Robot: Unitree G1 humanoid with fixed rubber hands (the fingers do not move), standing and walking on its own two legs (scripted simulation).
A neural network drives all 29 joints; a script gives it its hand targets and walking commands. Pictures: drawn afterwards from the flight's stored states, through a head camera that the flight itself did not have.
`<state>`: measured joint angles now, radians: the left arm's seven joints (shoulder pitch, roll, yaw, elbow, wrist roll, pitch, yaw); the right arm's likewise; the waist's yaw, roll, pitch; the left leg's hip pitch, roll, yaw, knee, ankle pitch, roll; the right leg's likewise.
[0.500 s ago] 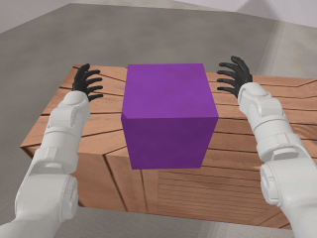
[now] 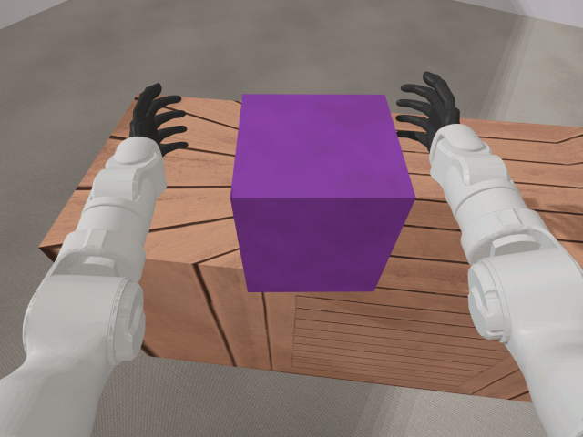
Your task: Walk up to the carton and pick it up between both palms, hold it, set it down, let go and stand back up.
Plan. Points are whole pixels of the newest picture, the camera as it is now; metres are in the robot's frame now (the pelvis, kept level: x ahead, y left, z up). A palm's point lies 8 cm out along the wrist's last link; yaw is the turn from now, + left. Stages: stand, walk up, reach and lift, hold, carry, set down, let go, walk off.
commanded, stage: reach and lift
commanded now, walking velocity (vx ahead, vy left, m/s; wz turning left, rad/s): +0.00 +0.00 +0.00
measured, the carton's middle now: (312, 199) +0.48 -0.02 +0.02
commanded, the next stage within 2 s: none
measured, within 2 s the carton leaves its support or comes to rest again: leaves its support in 1.92 s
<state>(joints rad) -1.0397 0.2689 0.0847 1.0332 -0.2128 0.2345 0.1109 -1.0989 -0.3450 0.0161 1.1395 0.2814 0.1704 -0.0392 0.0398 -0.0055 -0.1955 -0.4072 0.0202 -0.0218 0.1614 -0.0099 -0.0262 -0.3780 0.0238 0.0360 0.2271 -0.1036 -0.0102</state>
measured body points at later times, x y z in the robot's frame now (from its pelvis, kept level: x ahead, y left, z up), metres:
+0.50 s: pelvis +0.00 +0.00 +0.00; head +0.07 +0.01 +0.44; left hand +0.47 +0.20 +0.10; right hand +0.49 -0.18 +0.13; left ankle +0.02 +0.13 -0.75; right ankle -0.02 -0.11 -0.75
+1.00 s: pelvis +0.03 +0.00 +0.00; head +0.12 +0.00 +0.44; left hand +0.50 +0.17 +0.07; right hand +0.52 -0.16 +0.09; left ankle +0.02 +0.13 -0.75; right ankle -0.02 -0.11 -0.75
